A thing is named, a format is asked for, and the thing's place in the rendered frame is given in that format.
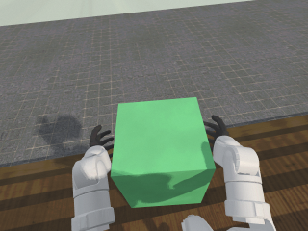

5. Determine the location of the robot left hand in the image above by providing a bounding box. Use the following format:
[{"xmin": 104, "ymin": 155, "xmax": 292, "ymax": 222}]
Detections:
[{"xmin": 89, "ymin": 124, "xmax": 114, "ymax": 158}]

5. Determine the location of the right robot thigh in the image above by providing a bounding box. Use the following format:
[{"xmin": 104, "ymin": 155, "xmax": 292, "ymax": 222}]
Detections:
[{"xmin": 181, "ymin": 215, "xmax": 214, "ymax": 231}]

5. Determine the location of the right robot forearm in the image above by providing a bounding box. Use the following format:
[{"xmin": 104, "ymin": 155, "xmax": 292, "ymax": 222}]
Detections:
[{"xmin": 213, "ymin": 135, "xmax": 276, "ymax": 231}]

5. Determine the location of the carton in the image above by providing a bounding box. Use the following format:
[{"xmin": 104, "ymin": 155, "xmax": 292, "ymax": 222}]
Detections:
[{"xmin": 111, "ymin": 97, "xmax": 216, "ymax": 208}]

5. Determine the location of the robot right hand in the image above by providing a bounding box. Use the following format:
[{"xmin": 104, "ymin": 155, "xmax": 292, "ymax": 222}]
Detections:
[{"xmin": 203, "ymin": 115, "xmax": 229, "ymax": 152}]

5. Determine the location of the left robot forearm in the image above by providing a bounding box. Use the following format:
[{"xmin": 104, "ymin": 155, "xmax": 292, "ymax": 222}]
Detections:
[{"xmin": 71, "ymin": 145, "xmax": 116, "ymax": 231}]

